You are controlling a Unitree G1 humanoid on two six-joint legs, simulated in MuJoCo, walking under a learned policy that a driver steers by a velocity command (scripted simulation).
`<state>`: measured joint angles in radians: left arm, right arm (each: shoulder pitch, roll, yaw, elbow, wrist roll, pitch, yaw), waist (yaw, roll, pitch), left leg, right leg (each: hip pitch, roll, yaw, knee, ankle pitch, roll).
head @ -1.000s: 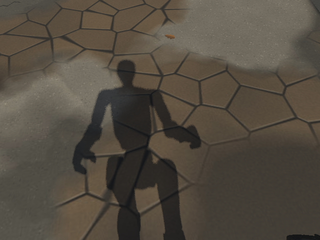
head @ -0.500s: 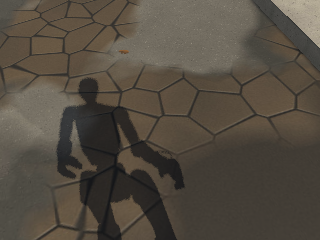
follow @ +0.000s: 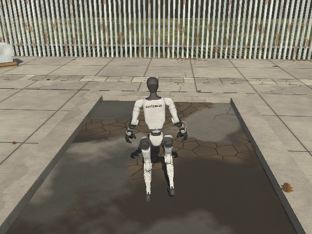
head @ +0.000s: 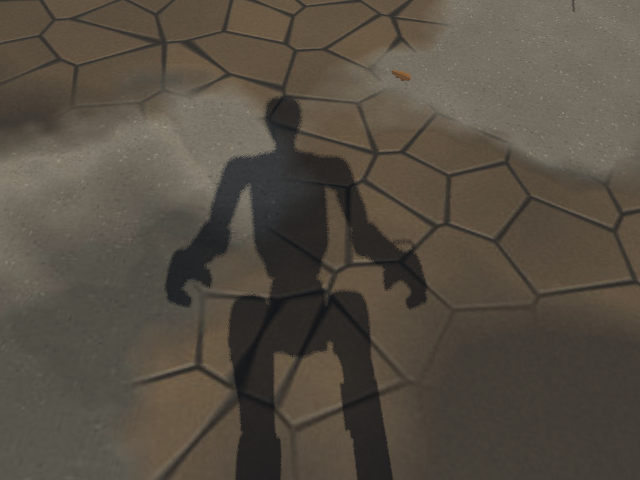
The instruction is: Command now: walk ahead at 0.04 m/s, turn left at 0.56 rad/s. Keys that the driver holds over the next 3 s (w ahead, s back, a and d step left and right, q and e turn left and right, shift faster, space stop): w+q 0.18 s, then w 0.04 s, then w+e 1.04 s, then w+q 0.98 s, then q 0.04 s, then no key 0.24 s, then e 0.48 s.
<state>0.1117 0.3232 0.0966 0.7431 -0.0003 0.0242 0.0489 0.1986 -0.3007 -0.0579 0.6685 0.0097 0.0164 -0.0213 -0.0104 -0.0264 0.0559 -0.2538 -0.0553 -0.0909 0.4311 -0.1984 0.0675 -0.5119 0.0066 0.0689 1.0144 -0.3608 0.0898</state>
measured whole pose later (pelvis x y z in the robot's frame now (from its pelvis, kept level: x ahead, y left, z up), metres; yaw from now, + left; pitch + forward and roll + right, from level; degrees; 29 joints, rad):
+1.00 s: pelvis +0.34 +0.03 -0.01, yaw -10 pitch +1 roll +3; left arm 0.11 0.30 0.05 0.64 -0.02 -0.03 -0.04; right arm 0.35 -0.29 -0.08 0.82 0.01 -0.09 0.00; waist -0.09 -0.04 0.04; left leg 0.07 -0.03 0.18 0.21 -0.30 0.00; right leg -0.68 -0.09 0.02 0.75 -0.02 -0.01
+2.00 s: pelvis +0.92 -0.10 +0.00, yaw -4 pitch +2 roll +0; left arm 0.09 0.30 0.03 0.66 0.01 -0.09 0.00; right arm 0.33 -0.29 -0.05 0.72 0.02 -0.04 0.00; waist -0.06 -0.03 0.04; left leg -0.15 -0.12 -0.14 0.35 -0.22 0.08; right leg -0.65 -0.07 0.11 0.68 -0.04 0.08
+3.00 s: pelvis +1.23 -0.15 -0.02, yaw -1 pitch +0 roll +3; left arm 0.22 0.31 0.07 0.78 0.00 0.06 0.01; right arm 0.08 -0.29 -0.07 0.77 0.01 0.03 -0.04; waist 0.02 0.01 0.05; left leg -0.34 0.08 0.17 0.57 -0.23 -0.02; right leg -0.30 -0.04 -0.03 0.64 -0.34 -0.01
